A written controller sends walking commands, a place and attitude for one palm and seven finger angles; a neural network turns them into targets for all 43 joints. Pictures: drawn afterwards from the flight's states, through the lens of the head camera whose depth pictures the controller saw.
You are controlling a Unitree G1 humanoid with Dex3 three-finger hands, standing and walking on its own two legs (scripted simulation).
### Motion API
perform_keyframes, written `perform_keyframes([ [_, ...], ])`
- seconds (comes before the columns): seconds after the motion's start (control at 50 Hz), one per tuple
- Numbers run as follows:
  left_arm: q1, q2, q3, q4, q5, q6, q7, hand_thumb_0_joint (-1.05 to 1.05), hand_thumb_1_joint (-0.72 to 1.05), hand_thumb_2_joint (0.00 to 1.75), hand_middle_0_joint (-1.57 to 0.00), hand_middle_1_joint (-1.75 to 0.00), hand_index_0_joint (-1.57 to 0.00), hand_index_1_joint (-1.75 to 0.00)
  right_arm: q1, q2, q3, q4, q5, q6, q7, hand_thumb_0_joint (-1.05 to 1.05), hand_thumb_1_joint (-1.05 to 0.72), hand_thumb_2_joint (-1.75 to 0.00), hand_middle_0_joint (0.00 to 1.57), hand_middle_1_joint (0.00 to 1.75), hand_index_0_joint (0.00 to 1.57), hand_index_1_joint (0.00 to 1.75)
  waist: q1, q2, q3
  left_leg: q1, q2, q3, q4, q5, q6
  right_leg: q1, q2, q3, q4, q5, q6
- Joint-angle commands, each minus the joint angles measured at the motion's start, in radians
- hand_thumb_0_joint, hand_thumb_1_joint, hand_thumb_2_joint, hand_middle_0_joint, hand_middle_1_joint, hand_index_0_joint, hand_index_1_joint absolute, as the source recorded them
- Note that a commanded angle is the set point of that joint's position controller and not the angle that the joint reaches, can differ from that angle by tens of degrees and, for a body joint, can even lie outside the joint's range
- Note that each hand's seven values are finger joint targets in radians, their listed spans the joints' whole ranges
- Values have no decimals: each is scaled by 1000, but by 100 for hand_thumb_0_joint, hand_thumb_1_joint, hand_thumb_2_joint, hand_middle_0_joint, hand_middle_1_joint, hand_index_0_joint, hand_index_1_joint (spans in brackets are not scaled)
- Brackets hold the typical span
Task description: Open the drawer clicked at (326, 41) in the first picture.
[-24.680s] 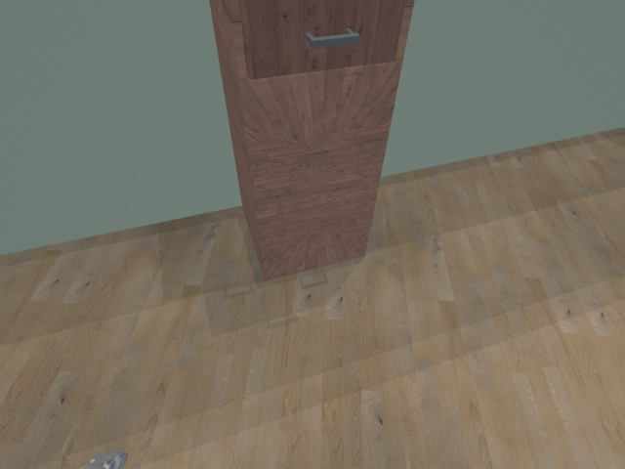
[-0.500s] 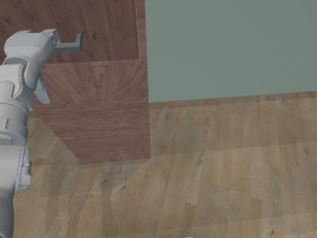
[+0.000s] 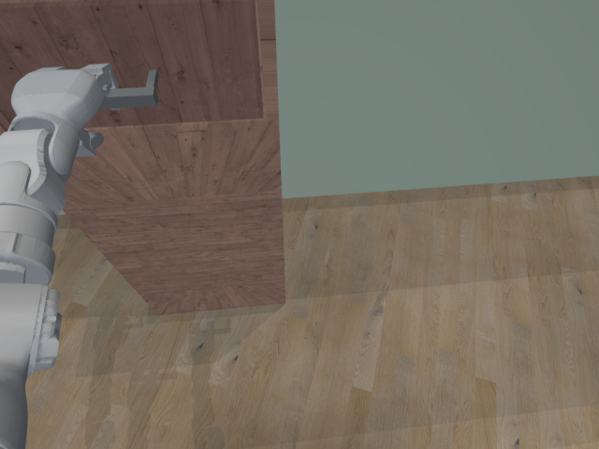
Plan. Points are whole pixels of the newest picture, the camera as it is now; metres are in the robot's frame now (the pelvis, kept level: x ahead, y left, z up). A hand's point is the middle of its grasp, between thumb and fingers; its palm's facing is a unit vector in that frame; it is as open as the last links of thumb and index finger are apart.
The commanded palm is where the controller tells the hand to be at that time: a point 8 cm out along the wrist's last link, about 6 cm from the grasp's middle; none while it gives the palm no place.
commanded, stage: close the thumb around the handle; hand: left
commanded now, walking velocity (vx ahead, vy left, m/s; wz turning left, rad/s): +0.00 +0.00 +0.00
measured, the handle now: (112, 88) +0.55 +0.24 +0.16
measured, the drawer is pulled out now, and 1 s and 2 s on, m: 0.00 0.01 0.04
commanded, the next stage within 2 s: pull the drawer open in 0.20 s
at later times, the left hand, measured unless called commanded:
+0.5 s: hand (84, 135) +0.49 +0.27 +0.13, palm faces -0.01 -0.01 -1.00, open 5.4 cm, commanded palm +0.45 +0.26 +0.19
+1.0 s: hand (79, 138) +0.49 +0.27 +0.13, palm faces -0.08 -0.01 -1.00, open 5.2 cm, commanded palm +0.47 +0.27 +0.19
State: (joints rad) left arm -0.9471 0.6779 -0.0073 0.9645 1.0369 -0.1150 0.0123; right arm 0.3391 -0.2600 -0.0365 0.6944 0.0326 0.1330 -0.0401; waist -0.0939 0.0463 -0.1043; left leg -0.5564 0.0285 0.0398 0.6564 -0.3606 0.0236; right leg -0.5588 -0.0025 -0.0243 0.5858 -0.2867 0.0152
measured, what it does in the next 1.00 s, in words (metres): stands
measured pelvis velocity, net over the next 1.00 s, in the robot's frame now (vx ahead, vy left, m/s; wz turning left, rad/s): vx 0.02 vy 0.00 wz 0.02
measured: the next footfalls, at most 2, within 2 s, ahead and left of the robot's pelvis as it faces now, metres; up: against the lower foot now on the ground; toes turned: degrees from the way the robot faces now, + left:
none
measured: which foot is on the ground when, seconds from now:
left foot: down 0.00-1.00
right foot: down 0.00-1.00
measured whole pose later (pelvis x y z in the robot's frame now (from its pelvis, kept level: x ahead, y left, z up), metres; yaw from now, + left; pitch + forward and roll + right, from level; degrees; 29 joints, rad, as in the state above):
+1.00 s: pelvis +0.02 +0.00 +0.00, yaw +1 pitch +14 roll -1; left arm -0.90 0.64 -0.04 0.86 1.01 -0.10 -0.07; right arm 0.24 -0.26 -0.03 0.67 0.03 0.14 -0.04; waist -0.05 0.04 -0.10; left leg -0.51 0.02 0.02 0.64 -0.37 0.02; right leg -0.51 -0.01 -0.04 0.58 -0.31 0.01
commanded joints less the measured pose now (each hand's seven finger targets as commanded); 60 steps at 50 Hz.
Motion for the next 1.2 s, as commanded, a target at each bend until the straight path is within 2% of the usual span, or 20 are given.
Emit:
perform_keyframes([
  [0.0, -479, 300, 95, -166, 2, 4, 33, 0, 90, 90, -40, -135, -40, -135, 102, -180, -50, -64, -6, -24, -13, 0, -90, -90, 20, 30, 20, 30, -4, 42, -384, 237, -24, -24, -43, 493, 15, 170, 47, -7, -20, 333, -43],
  [0.04, -503, 249, 46, -158, 5, 8, 31, 0, 90, 90, -40, -135, -40, -135, 107, -169, -47, -65, -5, -27, -14, 0, -90, -90, 20, 30, 20, 30, -18, 50, -388, 244, -27, -23, -38, 487, 16, 155, 46, -6, -20, 332, -40],
  [0.1, -502, 284, 83, -161, 5, 1, 28, 0, 90, 90, -40, -135, -40, -135, 115, -176, -51, -62, -8, -25, -15, 0, -90, -90, 20, 30, 20, 30, -14, 42, -420, 263, -23, -26, -28, 536, 15, 165, 46, -6, -13, 354, -41],
  [0.18, -497, 244, 54, -167, -4, -3, 21, 0, 90, 90, -40, -135, -40, -135, 112, -170, -51, -70, -8, -24, -14, 0, -90, -90, 20, 30, 20, 30, -14, 38, -408, 263, -24, -25, -27, 531, 15, 153, 48, -7, -14, 347, -37],
  [0.28, -480, 275, 86, -219, 0, -16, 27, 0, 90, 90, -40, -135, -40, -135, 110, -168, -55, -70, -11, -23, -11, 0, -90, -90, 20, 30, 20, 30, 4, 71, -447, 286, -22, -26, -17, 597, 15, 173, 49, -2, -8, 386, -39],
  [0.4, -316, 220, 77, -336, -30, -12, 17, 0, 90, 90, -40, -135, -40, -135, 79, -166, -62, -103, -9, -13, 5, 0, -90, -90, 20, 30, 20, 30, 38, 90, -469, 333, -15, -27, -20, 703, 12, 206, 53, -5, -12, 409, -42],
  [0.48, -206, 240, 104, -382, -45, 18, 7, 0, 90, 90, -40, -135, -40, -135, 46, -170, -58, -118, 0, -7, 8, 0, -90, -90, 20, 30, 20, 30, 56, 39, -429, 302, -13, -23, -38, 687, 18, 248, 52, -6, -17, 428, -39],
  [0.52, -177, 217, 85, -458, -51, 29, 6, 0, 90, 90, -40, -135, -40, -135, 29, -165, -60, -125, 3, -6, 13, 0, -90, -90, 20, 30, 20, 30, 61, 83, -453, 347, -8, -27, -37, 765, 16, 249, 49, -4, -17, 450, -39],
  [0.58, -101, 196, 82, -477, -65, 59, -5, 0, 90, 90, -40, -135, -40, -135, 11, -169, -60, -132, 6, -5, 19, 0, -90, -90, 20, 30, 20, 30, 65, 61, -411, 355, -4, -28, -42, 779, 14, 243, 50, -11, -24, 444, -37],
  [0.64, -41, 212, 105, -541, -78, 76, -14, 0, 90, 90, -40, -135, -40, -135, -13, -167, -58, -145, 8, -5, 21, 0, -90, -90, 20, 30, 20, 30, 81, 46, -428, 361, -7, -27, -44, 822, 19, 289, 46, -6, -21, 496, -36],
  [0.68, -8, 212, 110, -527, -82, 93, -22, 0, 90, 90, -40, -135, -40, -135, -29, -169, -53, -145, 10, -5, 22, 0, -90, -90, 20, 30, 20, 30, 80, 28, -383, 345, -6, -26, -51, 794, 19, 285, 45, -10, -28, 485, -35],
  [0.72, -294, 238, 75, -423, -59, 94, -17, 0, 90, 90, -40, -135, -40, -135, -12, -179, -44, -96, 14, 0, 8, 0, -90, -90, 20, 30, 20, 30, 10, 21, -296, 306, -10, -30, -50, 686, 14, 199, 48, -15, -36, 429, -33],
  [0.74, -313, 198, 43, -356, -50, 100, -19, 0, 90, 90, -40, -135, -40, -135, 3, -172, -46, -86, 12, -3, 5, 0, -90, -90, 20, 30, 20, 30, 3, 0, -283, 300, -13, -32, -50, 656, 14, 184, 48, -20, -34, 403, -35],
  [0.8, -360, 268, 89, -351, -21, 81, -24, 0, 90, 90, -40, -135, -40, -135, 25, -178, -50, -77, -2, -4, -3, 0, -90, -90, 20, 30, 20, 30, 27, 53, -407, 354, -18, -25, -28, 762, 10, 220, 45, -10, -14, 470, -43],
  [0.84, -429, 201, 33, -358, -24, 58, -30, 0, 90, 90, -40, -135, -40, -135, 39, -160, -52, -72, -7, -7, 0, 0, -90, -90, 20, 30, 20, 30, 10, 83, -448, 392, -21, -33, -4, 814, 7, 197, 43, -7, -5, 490, -38],
  [0.92, -425, 229, 65, -282, -38, 10, -46, 0, 90, 90, -40, -135, -40, -135, 44, -163, -49, -72, -12, -1, -9, 0, -90, -90, 20, 30, 20, 30, 4, 3, -424, 332, -27, -28, -1, 733, 19, 212, 39, 0, -6, 492, -32],
  [1.08, -434, 246, 73, -221, -18, -31, -9, 0, 90, 90, -40, -135, -40, -135, 62, -161, -47, -78, -11, -2, -10, 0, -90, -90, 20, 30, 20, 30, 3, 27, -392, 248, -37, -21, -5, 576, 18, 188, 42, 2, -1, 416, -38],
  [1.12, -461, 283, 94, -226, -11, -36, 3, 0, 90, 90, -40, -135, -40, -135, 71, -164, -49, -76, -11, -2, -13, 0, -90, -90, 20, 30, 20, 30, 2, 37, -423, 234, -39, -20, -7, 553, 18, 204, 41, 6, 4, 415, -38],
  [1.14, -468, 248, 65, -223, -12, -33, 8, 0, 90, 90, -40, -135, -40, -135, 75, -160, -49, -76, -11, -4, -12, 0, -90, -90, 20, 30, 20, 30, -3, 43, -415, 235, -39, -20, -9, 540, 18, 196, 42, 3, 2, 405, -40],
  [1.18, -483, 273, 82, -221, -5, -29, 18, 0, 90, 90, -40, -135, -40, -135, 85, -165, -54, -68, -11, -7, -11, 0, -90, -90, 20, 30, 20, 30, -4, 57, -423, 239, -36, -21, -9, 523, 16, 179, 45, 3, 1, 384, -40],
])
